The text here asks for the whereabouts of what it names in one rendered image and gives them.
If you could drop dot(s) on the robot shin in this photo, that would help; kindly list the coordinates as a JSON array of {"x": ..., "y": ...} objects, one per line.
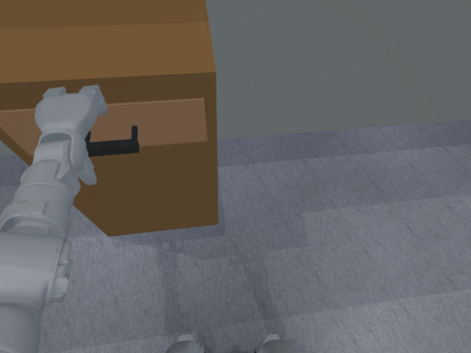
[
  {"x": 271, "y": 337},
  {"x": 185, "y": 337}
]

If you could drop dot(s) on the robot right shin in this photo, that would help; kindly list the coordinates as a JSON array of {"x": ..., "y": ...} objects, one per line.
[{"x": 271, "y": 337}]

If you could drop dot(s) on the left robot forearm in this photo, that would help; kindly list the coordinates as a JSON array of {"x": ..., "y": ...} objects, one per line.
[{"x": 44, "y": 199}]

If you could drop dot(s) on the robot left shin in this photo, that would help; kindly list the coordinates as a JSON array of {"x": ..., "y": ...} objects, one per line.
[{"x": 185, "y": 337}]

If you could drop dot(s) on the handle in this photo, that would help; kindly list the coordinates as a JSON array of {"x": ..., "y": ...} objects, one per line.
[{"x": 113, "y": 146}]

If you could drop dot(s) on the robot left hand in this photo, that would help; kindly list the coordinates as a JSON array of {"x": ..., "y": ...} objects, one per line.
[{"x": 75, "y": 111}]

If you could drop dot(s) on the drawer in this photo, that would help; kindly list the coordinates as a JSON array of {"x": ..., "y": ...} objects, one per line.
[{"x": 158, "y": 122}]

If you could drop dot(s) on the left robot upper arm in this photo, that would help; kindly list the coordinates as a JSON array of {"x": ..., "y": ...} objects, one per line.
[{"x": 34, "y": 271}]

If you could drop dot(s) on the cabinet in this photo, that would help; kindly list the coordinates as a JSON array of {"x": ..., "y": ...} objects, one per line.
[{"x": 135, "y": 50}]

